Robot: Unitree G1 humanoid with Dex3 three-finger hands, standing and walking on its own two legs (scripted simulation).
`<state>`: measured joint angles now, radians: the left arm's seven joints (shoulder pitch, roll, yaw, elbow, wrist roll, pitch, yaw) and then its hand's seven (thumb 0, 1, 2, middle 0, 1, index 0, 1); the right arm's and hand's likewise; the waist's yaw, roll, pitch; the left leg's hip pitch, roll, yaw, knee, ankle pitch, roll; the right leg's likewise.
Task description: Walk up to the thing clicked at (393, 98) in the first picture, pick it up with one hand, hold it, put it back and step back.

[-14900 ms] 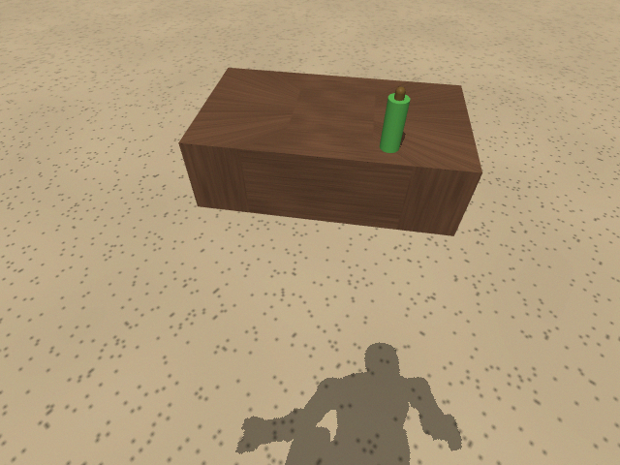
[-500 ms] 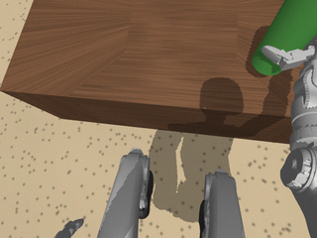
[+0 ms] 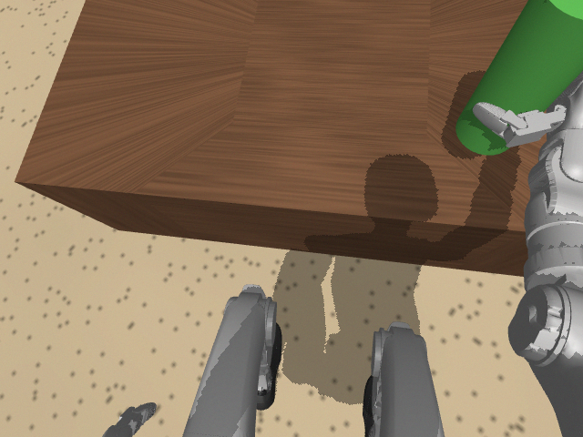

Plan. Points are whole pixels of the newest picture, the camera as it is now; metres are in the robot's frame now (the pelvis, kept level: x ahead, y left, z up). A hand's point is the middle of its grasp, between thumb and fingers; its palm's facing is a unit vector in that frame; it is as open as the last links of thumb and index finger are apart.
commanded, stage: lift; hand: right
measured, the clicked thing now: (536, 62) +0.56 -0.18 +0.07
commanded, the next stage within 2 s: hold in 1.60 s
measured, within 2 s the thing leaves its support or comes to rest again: neither
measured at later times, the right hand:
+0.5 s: hand (566, 73) +0.49 -0.17 +0.13, palm faces +0.20 +0.98 -0.03, open 11.2 cm
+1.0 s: hand out of the picture +0.43 -0.16 +0.21, palm faces +0.20 +0.98 -0.02, open 11.2 cm
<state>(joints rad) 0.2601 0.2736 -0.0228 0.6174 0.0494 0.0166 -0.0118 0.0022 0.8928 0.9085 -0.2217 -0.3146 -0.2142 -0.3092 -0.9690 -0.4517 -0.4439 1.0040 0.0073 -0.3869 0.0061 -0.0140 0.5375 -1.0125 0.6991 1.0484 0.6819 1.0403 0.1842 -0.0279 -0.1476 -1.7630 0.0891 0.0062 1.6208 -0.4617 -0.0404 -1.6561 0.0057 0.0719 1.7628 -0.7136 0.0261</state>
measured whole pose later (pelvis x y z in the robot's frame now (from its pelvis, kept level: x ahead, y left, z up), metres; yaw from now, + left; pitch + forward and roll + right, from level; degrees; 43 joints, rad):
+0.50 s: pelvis +0.02 +0.01 +0.09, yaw +0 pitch +26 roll +2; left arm 0.25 0.24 0.02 0.65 0.02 -0.01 0.01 0.00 0.88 0.92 -0.21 -0.31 -0.20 -0.30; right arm -0.62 -0.26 -0.32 0.71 0.07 -0.34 -0.05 -0.01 0.56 -1.04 0.71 1.05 0.69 1.04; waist 0.10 -0.02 -0.16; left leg -1.36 0.07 0.03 1.34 -0.43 -0.03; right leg -1.25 -0.03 0.06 1.45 -0.66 0.03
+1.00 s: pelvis +0.04 +0.01 +0.16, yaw +0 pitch +15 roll +1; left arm 0.25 0.24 0.04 0.68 0.02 -0.05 0.03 0.01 0.87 0.93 -0.20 -0.30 -0.19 -0.30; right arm -0.32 -0.18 -0.21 0.55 0.10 -0.39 -0.06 -0.01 0.59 -1.06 0.71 1.06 0.69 1.05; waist 0.05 0.00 -0.10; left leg -0.92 0.05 0.04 1.02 -0.36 -0.02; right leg -0.81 -0.04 0.05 1.10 -0.55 0.04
